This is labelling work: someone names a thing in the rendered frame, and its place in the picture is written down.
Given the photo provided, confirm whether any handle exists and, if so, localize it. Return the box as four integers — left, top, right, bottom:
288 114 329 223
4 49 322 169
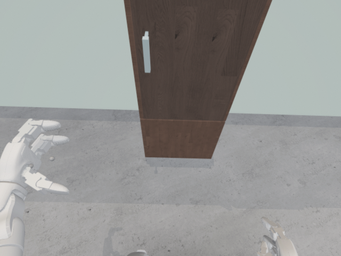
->
142 31 151 73

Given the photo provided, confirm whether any cupboard door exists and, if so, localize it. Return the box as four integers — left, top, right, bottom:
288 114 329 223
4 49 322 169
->
130 0 267 121

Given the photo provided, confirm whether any right robot hand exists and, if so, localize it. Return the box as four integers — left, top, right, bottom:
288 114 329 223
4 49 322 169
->
257 217 298 256

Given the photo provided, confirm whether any left robot forearm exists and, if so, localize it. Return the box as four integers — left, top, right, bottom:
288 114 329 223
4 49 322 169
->
0 181 28 256

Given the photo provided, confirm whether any left robot hand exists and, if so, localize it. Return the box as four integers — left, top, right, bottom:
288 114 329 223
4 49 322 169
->
0 119 69 195

